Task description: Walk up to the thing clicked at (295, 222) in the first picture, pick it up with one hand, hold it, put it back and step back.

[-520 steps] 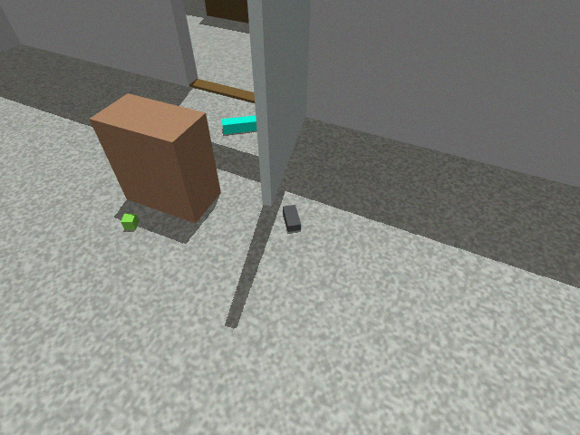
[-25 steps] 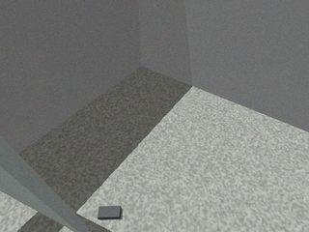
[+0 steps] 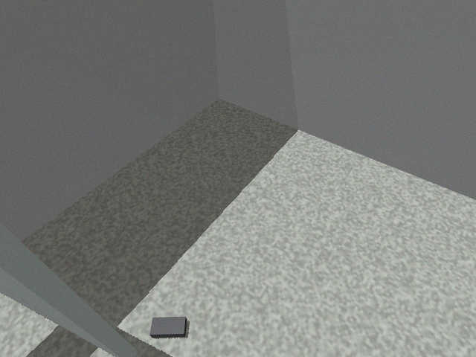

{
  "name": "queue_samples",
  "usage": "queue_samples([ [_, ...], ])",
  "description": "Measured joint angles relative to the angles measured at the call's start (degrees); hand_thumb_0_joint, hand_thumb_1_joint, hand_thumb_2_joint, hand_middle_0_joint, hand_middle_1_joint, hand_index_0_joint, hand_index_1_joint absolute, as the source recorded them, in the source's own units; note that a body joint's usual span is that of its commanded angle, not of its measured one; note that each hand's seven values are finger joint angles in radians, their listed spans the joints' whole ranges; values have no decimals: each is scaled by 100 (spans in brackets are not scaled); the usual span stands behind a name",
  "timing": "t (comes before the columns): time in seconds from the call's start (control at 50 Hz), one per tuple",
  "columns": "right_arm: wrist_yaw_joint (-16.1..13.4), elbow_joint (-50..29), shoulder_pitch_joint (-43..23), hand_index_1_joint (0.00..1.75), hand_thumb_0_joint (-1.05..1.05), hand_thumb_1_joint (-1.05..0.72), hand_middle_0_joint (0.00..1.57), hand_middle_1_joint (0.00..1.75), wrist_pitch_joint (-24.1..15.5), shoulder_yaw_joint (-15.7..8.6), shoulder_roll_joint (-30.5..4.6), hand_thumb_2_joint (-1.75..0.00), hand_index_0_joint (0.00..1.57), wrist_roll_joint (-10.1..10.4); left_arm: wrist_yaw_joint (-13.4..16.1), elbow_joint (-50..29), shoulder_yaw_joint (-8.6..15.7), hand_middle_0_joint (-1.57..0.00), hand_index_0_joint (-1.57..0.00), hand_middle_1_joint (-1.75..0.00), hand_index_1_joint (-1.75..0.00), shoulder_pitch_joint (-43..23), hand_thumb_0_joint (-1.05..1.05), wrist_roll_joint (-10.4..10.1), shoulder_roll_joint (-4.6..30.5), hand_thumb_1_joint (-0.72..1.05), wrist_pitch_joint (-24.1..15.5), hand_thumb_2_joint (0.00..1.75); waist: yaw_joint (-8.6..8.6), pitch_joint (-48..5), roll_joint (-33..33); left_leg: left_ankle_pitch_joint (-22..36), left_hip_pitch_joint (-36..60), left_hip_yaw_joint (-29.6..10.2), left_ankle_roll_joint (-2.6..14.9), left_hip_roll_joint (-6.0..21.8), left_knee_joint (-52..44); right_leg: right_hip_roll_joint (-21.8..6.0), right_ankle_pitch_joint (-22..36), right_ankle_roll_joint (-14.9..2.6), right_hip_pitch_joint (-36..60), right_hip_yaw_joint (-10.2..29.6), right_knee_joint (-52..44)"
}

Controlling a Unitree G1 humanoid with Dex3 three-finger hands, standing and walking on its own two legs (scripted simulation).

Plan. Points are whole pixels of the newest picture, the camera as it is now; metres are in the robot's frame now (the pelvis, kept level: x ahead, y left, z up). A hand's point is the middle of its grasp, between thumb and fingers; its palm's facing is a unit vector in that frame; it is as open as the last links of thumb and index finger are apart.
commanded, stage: stand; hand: left
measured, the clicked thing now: (168, 327) +0.40 +0.29 -0.76
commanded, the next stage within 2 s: walk up in 0.42 s
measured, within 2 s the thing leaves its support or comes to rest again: neither
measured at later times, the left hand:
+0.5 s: hand out of the picture +0.08 +0.25 -0.16, palm faces -0.01 -0.93 -0.36, open 7.4 cm
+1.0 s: hand out of the picture +0.01 +0.32 -0.18, palm faces -0.05 -0.94 -0.35, open 7.3 cm
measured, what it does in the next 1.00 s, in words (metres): walks backwards: left foot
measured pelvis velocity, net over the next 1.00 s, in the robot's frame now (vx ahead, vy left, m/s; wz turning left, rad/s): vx -0.12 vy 0.06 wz -0.02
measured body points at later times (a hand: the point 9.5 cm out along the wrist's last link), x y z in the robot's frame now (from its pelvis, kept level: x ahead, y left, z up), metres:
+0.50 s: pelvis -0.01 -0.01 +0.00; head +0.02 -0.01 +0.44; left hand +0.08 +0.30 -0.13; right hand +0.07 -0.31 -0.14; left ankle -0.03 +0.11 -0.75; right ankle +0.00 -0.10 -0.75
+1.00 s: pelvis -0.12 +0.06 -0.01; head -0.04 +0.09 +0.43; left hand +0.01 +0.37 -0.15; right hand -0.07 -0.25 -0.13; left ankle -0.11 +0.18 -0.75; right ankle -0.16 -0.08 -0.66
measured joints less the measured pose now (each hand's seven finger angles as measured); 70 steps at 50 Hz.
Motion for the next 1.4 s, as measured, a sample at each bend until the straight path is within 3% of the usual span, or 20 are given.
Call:
queue_samples([
  [0.44, -10, -65, -59, 30, 0, -91, 20, 30, 34, -5, -21, -90, 20, 14, 10, -45, 48, -20, -20, -30, -30, -92, 0, -19, -6, 91, 7, 90, -1, -22, 18, -51, 0, -35, -56, 68, 57, 66, -28, -57, 34, -37, -3],
  [0.56, -29, -424, -330, 30, 0, -90, 20, 30, 197, -154, -151, -90, 20, 109, 62, -476, 287, -20, -21, -30, -30, -353, 0, -84, 100, 90, 153, 90, 32, 560, 13, -255, -843, -49, 12, 59, 1316, 62, -72, -112, -488, -39, 545],
  [0.62, -37, -633, -366, 30, 0, -91, 20, 30, 317, -245, -236, -90, 20, 75, 84, -701, 334, -20, -21, -30, -30, -438, 0, 12, 150, 90, 232, 90, 74, 752, -87, -1375, -1365, -168, 98, -137, 2683, -62, -78, -90, -778, 49, 829],
  [0.68, -15, -849, -266, 30, 0, -91, 20, 30, 355, -318, -298, -90, 20, 79, 98, -910, 350, -20, -21, -30, -30, -496, 0, 90, 210, 90, 302, 90, 27, 816, -208, -1791, -1566, -275, 154, -177, 3327, -225, -89, -15, -1103, 95, 1111],
  [0.74, -19, -958, -117, 30, 0, -91, 20, 30, 351, -369, -376, -90, 20, 58, 102, -1117, 337, -20, -21, -30, -30, -589, 0, 139, 225, 90, 365, 90, -34, 833, -231, -1637, -1390, -336, 82, -35, 2964, -338, -132, 109, -1449, 93, 1456],
  [0.78, -40, -977, -25, 30, 0, -91, 20, 30, 317, -400, -420, -90, 20, 9, 84, -1266, 319, -20, -21, -30, -30, -642, 0, 113, 233, 90, 421, 90, -92, 852, -216, -1052, -1060, -298, -13, 74, 2076, -404, -215, 227, -1700, 88, 1802],
  [0.82, -76, -927, -27, 30, 0, -91, 20, 30, 289, -435, -256, -90, 20, -90, 76, -1338, 358, -20, -21, -30, -30, -748, 0, 56, 319, 90, 505, 90, -30, 1048, -516, -1027, -969, -107, -59, -132, 1993, -509, -567, 149, -1882, 411, 2254],
  [0.84, -62, -927, 8, 30, 0, -91, 20, 30, 289, -412, -177, -90, 20, -120, 90, -1356, 383, -20, -21, -30, -30, -745, 0, 50, 330, 91, 547, 90, -10, 1083, -557, -1014, -980, -62, -32, -132, 2026, -325, -1129, 101, -1969, 637, 2643],
  [0.88, -35, -959, 139, 30, 0, -91, 20, 30, 289, -362, -58, -90, 20, -133, 115, -1326, 405, -20, -20, -30, -29, -688, 0, 77, 307, 91, 616, 90, -138, 1025, -431, -923, -1057, -197, 15, -4, 2009, 179, -1993, 74, -2080, 848, 3576],
  [0.92, -63, -972, 261, 30, 0, -90, 20, 30, 292, -316, 49, -90, 20, -154, 105, -1312, 420, -20, -20, -30, -29, -599, 0, 57, 310, 91, 649, 90, -168, 905, -366, -736, -1087, -253, 34, 92, 1792, 535, -2118, 57, -2152, 973, 4412],
  [0.98, -129, -1040, 292, 30, 0, -90, 20, 30, 277, -279, 110, -90, 21, -132, 88, -1408, 465, -20, -20, -30, -29, -378, 0, 36, 334, 91, 625, 90, -50, 806, -366, -533, -1138, -109, 31, 165, 1577, 695, -1938, 78, -2088, 1053, 5004],
  [1.04, -198, -1194, 216, 30, 0, -90, 21, 30, 225, -292, 101, -90, 21, -84, 82, -1446, 526, -20, -20, -30, -29, -216, 0, 67, 354, 91, 639, 90, -23, 840, -351, -450, -1237, -15, 29, 187, 1616, 612, -1928, 202, -1771, 1061, 4821],
  [1.12, -244, -1428, 21, 30, 0, -90, 21, 30, 177, -300, 31, -90, 21, -61, 68, -1499, 579, -20, -20, -30, -29, -82, 0, 86, 382, 91, 646, 90, 22, 936, -323, -384, -1440, 146, 6, 249, 1812, 359, -2031, 280, -1356, 967, 3881],
  [1.2, -217, -1609, -161, 30, 0, -90, 21, 30, 209, -302, -127, -90, 21, -70, -2, -1514, 607, -20, -20, -30, -29, 11, 0, 112, 370, 91, 576, 90, 76, 939, -208, -419, -1761, 261, -103, 395, 2242, 47, -1611, 166, -861, 656, 2404],
  [1.22, -206, -1618, -216, 30, 0, -90, 21, 30, 233, -311, -191, -90, 21, -59, -14, -1483, 620, -20, -20, -30, -29, 12, 0, 129, 323, 91, 542, 90, 68, 958, -86, -445, -1841, 214, -146, 484, 2397, 88, -1261, 137, -760, 573, 2133],
  [1.26, -205, -1582, -256, 30, 0, -90, 21, 30, 299, -354, -323, -90, 21, -14, -58, -1454, 591, -20, -20, -30, -29, 21, 0, 168, 155, 91, 508, 90, -43, 972, 270, -488, -1962, -129, -107, 579, 2593, 270, -1132, 71, -704, 325, 2065],
  [1.32, -245, -1490, -161, 30, 0, -90, 20, 30, 379, -374, -310, -90, 20, 43, -125, -1581, 523, -20, -20, -30, -30, 190, 0, 180, 91, 91, 505, 90, 110, 728, 80, -1786, -2271, -398, -51, -33, 3907, 63, -1077, -17, -925, 452, 2155],
  [1.36, -227, -1482, -56, 30, 0, -90, 20, 30, 364, -347, -349, -90, 20, 74, -104, -1654, 504, -20, -21, -30, -30, 250, 0, 173, 30, 91, 523, 90, 156, 617, -1, -1893, -2341, -528, -45, -346, 4654, -47, -880, -26, -983, 501, 1955],
  [1.4, -244, -1491, 59, 30, 0, -90, 20, 30, 318, -321, -393, -90, 20, 87, -74, -1742, 506, -20, -21, -30, -30, 238, 0, 177, -7, 90, 533, 90, 148, 537, -12, -1836, -2314, -627, -93, -483, 4998, -89, -683, -24, -1094, 458, 1786],
])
